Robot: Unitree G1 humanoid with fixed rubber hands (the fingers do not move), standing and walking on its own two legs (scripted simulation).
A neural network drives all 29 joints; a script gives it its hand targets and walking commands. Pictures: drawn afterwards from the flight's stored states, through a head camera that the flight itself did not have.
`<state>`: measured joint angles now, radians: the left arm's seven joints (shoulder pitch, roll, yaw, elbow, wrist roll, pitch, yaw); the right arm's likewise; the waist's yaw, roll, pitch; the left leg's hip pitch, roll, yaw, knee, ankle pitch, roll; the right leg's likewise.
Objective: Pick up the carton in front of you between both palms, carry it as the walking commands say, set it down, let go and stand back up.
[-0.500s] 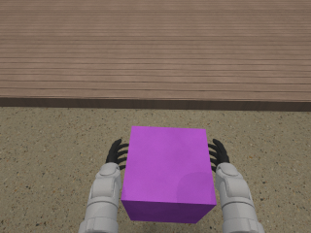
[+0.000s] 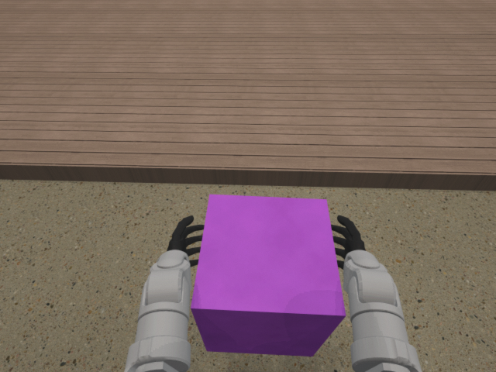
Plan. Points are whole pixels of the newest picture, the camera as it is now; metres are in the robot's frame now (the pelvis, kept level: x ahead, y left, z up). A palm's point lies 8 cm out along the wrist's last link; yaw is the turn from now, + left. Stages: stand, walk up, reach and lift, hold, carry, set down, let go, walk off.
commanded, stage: reach and lift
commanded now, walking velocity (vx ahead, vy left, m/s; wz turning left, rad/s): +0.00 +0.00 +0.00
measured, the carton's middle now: (263, 279) +0.30 +0.00 -0.04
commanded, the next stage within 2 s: hold in 0.60 s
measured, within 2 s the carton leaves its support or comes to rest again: neither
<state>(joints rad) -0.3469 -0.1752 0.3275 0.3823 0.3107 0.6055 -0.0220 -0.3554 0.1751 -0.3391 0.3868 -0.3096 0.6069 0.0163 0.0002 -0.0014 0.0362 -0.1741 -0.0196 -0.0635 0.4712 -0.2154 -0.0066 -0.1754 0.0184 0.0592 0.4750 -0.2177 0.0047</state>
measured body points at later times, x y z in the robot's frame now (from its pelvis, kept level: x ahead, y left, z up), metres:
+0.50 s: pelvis +0.02 +0.00 +0.01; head -0.01 +0.00 +0.46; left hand +0.32 +0.15 +0.03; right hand +0.32 -0.15 +0.03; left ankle +0.03 +0.13 -0.74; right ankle +0.03 -0.12 -0.74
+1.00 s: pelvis +0.01 +0.00 +0.01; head -0.03 +0.00 +0.45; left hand +0.31 +0.15 +0.05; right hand +0.31 -0.15 +0.05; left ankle +0.03 +0.13 -0.74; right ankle +0.03 -0.12 -0.74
